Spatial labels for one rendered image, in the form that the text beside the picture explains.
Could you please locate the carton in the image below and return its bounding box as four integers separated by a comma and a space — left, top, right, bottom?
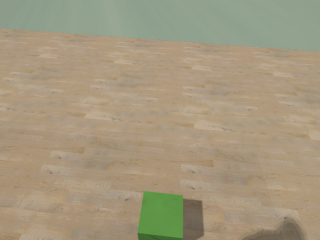
137, 191, 183, 240

